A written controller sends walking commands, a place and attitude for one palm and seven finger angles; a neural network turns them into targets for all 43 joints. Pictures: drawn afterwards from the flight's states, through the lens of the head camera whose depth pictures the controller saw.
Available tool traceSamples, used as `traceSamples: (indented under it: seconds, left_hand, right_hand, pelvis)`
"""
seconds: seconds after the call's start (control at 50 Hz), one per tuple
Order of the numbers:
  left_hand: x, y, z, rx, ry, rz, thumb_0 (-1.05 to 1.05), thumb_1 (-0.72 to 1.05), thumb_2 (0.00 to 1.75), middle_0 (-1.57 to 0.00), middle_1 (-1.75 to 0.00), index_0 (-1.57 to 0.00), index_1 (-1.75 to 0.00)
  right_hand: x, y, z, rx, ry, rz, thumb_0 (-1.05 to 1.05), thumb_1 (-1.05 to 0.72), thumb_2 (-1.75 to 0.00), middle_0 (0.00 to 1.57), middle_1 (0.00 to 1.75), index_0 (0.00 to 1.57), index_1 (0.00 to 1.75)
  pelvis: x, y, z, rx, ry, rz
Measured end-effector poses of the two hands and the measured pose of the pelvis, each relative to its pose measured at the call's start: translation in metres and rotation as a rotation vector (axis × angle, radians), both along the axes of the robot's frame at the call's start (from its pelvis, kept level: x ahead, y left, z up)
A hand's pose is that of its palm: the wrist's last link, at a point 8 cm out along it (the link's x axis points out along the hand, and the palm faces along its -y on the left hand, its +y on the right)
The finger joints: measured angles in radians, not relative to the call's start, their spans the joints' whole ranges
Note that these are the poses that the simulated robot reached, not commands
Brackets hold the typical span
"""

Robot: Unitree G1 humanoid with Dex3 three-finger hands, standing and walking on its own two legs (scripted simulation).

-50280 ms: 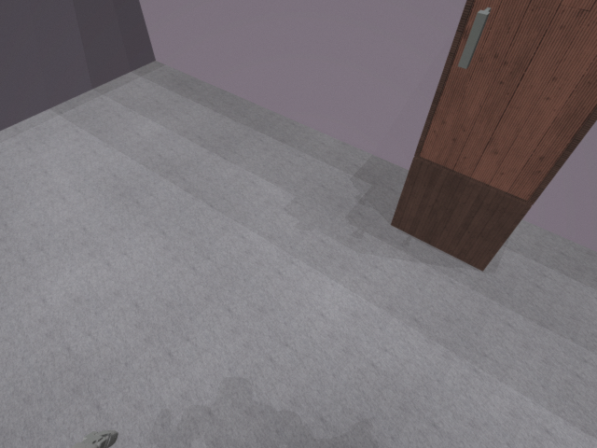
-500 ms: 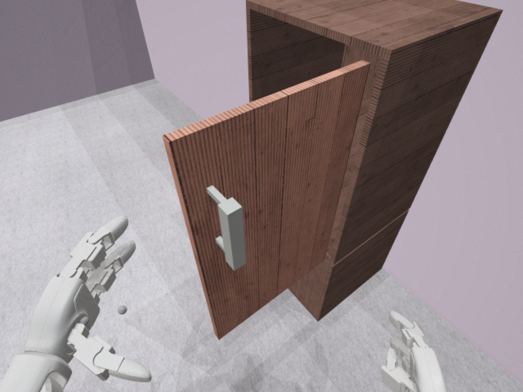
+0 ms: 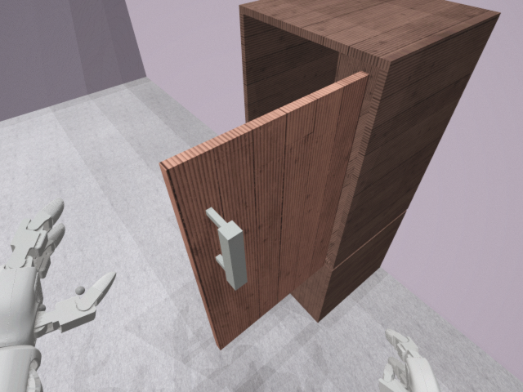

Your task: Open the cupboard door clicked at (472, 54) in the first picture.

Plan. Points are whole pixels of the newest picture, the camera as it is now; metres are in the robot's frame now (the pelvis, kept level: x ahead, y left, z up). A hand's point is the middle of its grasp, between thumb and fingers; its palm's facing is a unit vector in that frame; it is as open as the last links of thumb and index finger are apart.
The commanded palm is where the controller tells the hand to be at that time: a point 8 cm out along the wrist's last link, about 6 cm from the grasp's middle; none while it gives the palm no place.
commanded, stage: draw the hand back to the body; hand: left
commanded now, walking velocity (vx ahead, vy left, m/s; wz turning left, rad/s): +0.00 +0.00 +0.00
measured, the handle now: (225, 248) +0.30 +0.10 +0.08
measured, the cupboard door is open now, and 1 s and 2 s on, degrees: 91 91 91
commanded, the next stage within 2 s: step back with the hand held close in 0.54 s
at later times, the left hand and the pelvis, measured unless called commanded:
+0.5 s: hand (72, 285) +0.19 +0.25 +0.15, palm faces +0.45 -0.81 -0.38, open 7.5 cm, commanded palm +0.13 +0.28 +0.16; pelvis +0.00 -0.02 +0.00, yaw +0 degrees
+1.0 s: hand (64, 303) +0.17 +0.25 +0.14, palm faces +0.33 -0.80 -0.49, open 7.4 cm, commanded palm +0.11 +0.29 +0.17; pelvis -0.04 -0.01 +0.00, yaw -2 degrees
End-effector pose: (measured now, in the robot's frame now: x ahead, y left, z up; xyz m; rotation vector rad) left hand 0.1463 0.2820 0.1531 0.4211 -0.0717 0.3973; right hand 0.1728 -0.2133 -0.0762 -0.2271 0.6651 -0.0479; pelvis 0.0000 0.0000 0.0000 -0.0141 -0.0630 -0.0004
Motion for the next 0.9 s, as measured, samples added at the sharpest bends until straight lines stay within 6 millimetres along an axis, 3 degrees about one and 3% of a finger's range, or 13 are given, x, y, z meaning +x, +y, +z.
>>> traceSamples:
  seconds: [0.2, 0.34, 0.66, 0.72, 0.8, 0.9]
  left_hand:
    - [0.004, 0.013, 0.015, 0.034, -0.045, 0.062, 0.01, 0.67, 0.80, -0.20, -0.31, -0.20, -0.31]
    - [0.002, 0.008, 0.013, 0.015, -0.046, 0.069, 0.01, 0.83, 0.87, -0.21, -0.31, -0.21, -0.31]
    - [-0.009, -0.003, 0.011, 0.011, -0.045, 0.065, 0.02, 0.89, 0.90, -0.21, -0.31, -0.21, -0.31]
    - [-0.010, -0.004, 0.018, 0.034, -0.068, 0.054, 0.02, 0.89, 0.90, -0.21, -0.31, -0.21, -0.31]
    - [-0.008, -0.002, 0.027, 0.098, -0.082, 0.023, 0.02, 0.89, 0.90, -0.21, -0.31, -0.21, -0.31]
    - [-0.009, -0.003, 0.020, 0.120, -0.023, -0.032, 0.02, 0.89, 0.90, -0.21, -0.31, -0.21, -0.31]
  right_hand:
    - [0.011, -0.008, 0.002, 0.000, 0.004, -0.007, 0.01, -0.90, -0.90, 0.20, 0.30, 0.20, 0.30]
    - [0.010, -0.015, 0.003, 0.001, 0.008, -0.012, 0.01, -0.90, -0.90, 0.20, 0.30, 0.20, 0.30]
    - [-0.007, -0.027, -0.001, 0.005, 0.018, -0.030, 0.01, -0.90, -0.90, 0.20, 0.30, 0.20, 0.30]
    - [-0.010, -0.028, -0.001, 0.005, 0.019, -0.034, 0.01, -0.90, -0.90, 0.20, 0.30, 0.20, 0.30]
    - [-0.015, -0.033, 0.000, 0.002, 0.026, -0.069, 0.01, -0.90, -0.90, 0.20, 0.30, 0.20, 0.30]
    - [-0.029, -0.041, 0.001, -0.013, 0.040, -0.133, 0.01, -0.90, -0.90, 0.20, 0.30, 0.20, 0.30]
  pelvis:
    - [0.004, -0.006, 0.001, 0.001, -0.002, -0.002]
    - [0.002, -0.011, 0.002, 0.002, -0.005, -0.002]
    - [-0.009, -0.022, 0.002, 0.002, -0.022, -0.002]
    - [-0.011, -0.022, 0.002, -0.002, -0.009, -0.002]
    - [-0.017, -0.020, 0.001, -0.006, 0.027, -0.011]
    - [-0.027, -0.013, 0.000, -0.002, 0.055, -0.024]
